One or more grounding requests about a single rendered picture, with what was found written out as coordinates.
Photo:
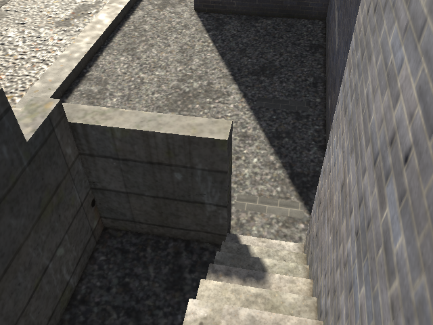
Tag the stairs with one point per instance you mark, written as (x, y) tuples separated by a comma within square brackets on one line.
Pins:
[(255, 281)]

